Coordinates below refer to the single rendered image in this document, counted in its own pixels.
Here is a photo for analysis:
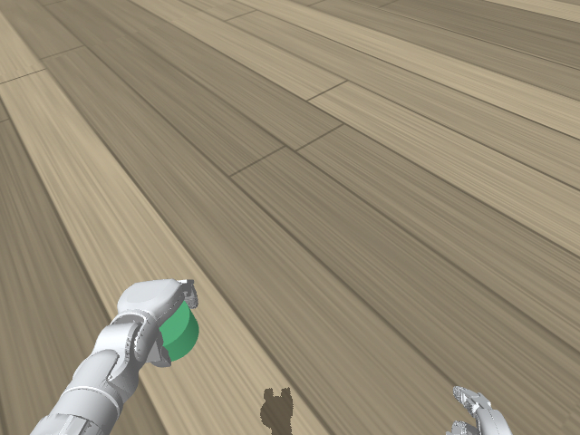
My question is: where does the left robot arm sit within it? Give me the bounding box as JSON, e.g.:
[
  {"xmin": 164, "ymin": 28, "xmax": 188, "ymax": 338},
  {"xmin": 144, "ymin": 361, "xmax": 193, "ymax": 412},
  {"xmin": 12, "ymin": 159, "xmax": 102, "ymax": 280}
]
[{"xmin": 30, "ymin": 309, "xmax": 159, "ymax": 435}]

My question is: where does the right robot hand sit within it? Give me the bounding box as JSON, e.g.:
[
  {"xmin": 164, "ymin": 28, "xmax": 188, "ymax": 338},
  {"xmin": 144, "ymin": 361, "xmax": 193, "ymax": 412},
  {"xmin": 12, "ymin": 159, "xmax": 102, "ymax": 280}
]
[{"xmin": 446, "ymin": 386, "xmax": 513, "ymax": 435}]

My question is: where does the tin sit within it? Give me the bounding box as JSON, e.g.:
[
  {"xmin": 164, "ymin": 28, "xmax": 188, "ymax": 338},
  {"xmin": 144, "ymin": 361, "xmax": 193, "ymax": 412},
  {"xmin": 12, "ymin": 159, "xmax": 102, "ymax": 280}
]
[{"xmin": 159, "ymin": 301, "xmax": 199, "ymax": 362}]

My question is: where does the left robot hand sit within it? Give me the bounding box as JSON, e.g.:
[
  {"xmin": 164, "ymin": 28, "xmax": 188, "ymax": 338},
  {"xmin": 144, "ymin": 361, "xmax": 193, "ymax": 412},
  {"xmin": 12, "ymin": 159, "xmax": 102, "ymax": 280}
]
[{"xmin": 117, "ymin": 279, "xmax": 198, "ymax": 367}]

